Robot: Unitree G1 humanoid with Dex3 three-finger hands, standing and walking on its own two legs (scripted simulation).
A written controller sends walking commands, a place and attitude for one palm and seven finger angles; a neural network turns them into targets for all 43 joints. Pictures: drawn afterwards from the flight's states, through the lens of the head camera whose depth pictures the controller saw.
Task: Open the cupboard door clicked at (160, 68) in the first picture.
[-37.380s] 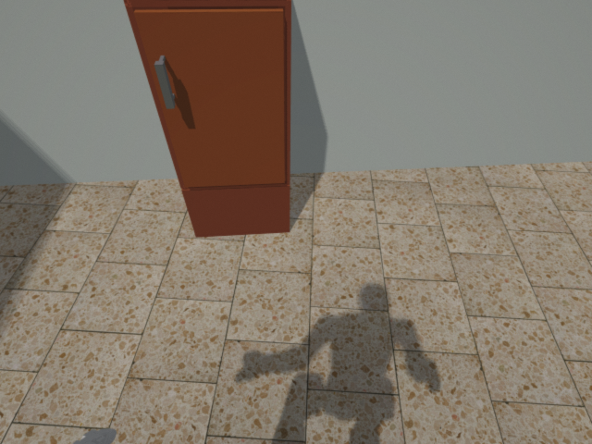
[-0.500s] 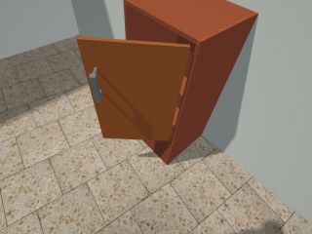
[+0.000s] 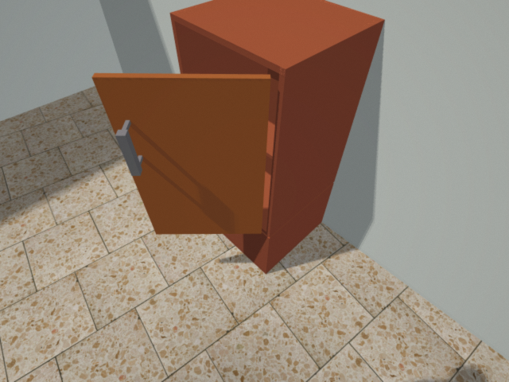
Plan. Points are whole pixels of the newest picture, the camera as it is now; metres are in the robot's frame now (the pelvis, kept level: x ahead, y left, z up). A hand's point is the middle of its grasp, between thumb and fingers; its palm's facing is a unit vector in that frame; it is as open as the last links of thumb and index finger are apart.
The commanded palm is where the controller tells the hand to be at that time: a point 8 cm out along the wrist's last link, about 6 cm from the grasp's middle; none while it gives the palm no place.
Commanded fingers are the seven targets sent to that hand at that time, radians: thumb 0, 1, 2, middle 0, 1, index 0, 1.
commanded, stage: come to a stop and stand still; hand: left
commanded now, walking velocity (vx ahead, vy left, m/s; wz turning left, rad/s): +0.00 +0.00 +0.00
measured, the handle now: (131, 148) +0.62 +0.32 -0.03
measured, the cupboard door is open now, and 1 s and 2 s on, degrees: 47 47 47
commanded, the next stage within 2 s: look again from close up in 0.44 s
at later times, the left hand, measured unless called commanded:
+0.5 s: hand out of the picture +0.01 +0.15 -0.18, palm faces +0.05 -0.99 -0.14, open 7.4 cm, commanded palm none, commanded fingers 0.00 0.90 0.90 -0.20 -0.30 -0.20 -0.30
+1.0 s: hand out of the picture +0.06 +0.23 -0.17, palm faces -0.03 -0.96 -0.27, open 7.4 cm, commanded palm none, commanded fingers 0.00 0.90 0.90 -0.20 -0.30 -0.20 -0.30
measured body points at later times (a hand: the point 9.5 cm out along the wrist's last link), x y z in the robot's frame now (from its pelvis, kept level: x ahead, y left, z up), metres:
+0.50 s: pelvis +0.03 +0.00 +0.00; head +0.05 +0.01 +0.45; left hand +0.01 +0.20 -0.17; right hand +0.04 -0.23 -0.16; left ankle +0.04 +0.14 -0.74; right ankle -0.06 -0.10 -0.74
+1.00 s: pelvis +0.02 +0.04 -0.01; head +0.03 +0.03 +0.44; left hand +0.07 +0.28 -0.15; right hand +0.05 -0.20 -0.17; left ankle +0.04 +0.14 -0.74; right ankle -0.06 -0.10 -0.74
